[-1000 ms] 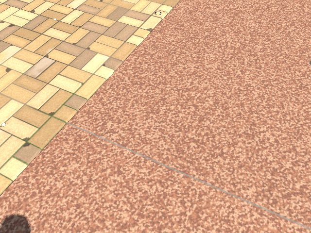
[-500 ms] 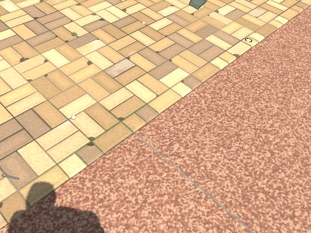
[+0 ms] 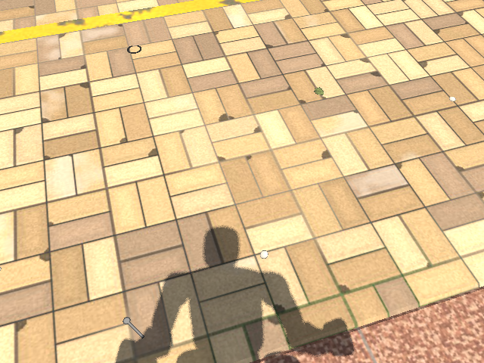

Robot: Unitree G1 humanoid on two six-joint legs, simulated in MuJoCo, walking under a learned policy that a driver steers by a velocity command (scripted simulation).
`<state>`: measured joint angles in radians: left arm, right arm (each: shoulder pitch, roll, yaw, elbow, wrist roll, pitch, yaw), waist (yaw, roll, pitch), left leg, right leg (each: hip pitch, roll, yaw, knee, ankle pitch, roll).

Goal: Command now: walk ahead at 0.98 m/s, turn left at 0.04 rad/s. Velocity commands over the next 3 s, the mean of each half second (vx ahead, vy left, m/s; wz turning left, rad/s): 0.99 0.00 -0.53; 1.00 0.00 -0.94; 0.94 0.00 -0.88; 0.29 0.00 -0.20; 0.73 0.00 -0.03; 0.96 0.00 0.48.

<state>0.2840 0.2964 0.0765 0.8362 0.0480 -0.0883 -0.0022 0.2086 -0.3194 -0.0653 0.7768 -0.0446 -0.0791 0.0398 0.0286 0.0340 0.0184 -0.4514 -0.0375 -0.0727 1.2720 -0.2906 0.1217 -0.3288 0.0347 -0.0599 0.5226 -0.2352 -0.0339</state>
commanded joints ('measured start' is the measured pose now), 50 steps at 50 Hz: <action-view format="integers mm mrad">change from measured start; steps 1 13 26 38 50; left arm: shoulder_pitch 103 144 -221 116 135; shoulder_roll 12 58 -5 246 191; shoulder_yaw -12 2 -35 57 40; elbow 12 -45 -220 -129 -93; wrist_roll -26 -49 -22 -27 -58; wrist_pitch -33 -30 73 87 8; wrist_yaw -12 -27 -91 -4 -15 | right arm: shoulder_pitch -37 298 119 38 -280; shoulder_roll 42 -208 -12 -110 -16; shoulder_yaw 38 -17 14 25 70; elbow -125 -96 24 -163 -280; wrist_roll -31 -43 23 5 16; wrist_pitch -2 -32 -70 -61 14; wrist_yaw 17 -49 -38 -43 -18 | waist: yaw -43 -252 -2 53 51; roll -103 115 25 -1 -71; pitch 21 -323 87 -103 30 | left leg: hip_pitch -276 818 361 -458 -2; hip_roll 118 360 241 90 71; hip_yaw -38 -254 254 -20 73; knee -92 -767 -1146 264 -628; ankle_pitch -9 -254 495 -62 385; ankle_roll -35 -56 -78 -130 -162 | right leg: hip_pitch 148 -228 -440 561 94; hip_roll -251 -34 -133 -274 -31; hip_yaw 471 167 2 809 448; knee -341 564 484 -292 -282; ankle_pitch -122 -31 252 -171 494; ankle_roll -197 -87 -81 -395 -211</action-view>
